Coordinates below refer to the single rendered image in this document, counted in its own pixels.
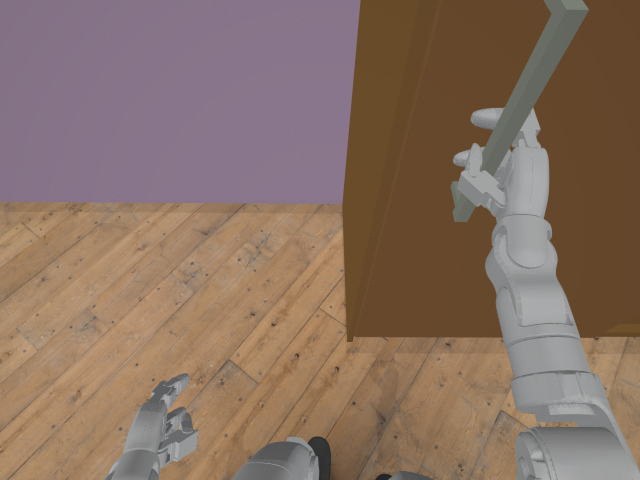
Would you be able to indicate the right robot forearm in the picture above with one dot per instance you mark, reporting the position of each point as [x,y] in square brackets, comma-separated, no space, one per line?
[552,378]

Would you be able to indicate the robot left hand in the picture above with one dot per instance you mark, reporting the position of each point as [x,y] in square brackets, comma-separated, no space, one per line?
[154,430]

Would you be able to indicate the handle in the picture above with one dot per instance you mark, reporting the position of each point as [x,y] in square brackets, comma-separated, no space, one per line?
[566,18]

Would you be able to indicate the robot left thigh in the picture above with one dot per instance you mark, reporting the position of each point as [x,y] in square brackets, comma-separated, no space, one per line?
[280,461]

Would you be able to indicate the left robot foot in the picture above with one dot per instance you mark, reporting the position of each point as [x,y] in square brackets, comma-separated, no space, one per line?
[321,449]

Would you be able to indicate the right robot upper arm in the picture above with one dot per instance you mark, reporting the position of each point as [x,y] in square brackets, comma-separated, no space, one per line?
[571,453]

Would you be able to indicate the robot right hand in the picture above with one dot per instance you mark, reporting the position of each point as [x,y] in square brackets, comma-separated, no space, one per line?
[523,174]

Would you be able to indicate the left robot forearm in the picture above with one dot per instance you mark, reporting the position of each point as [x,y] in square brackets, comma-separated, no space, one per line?
[135,465]

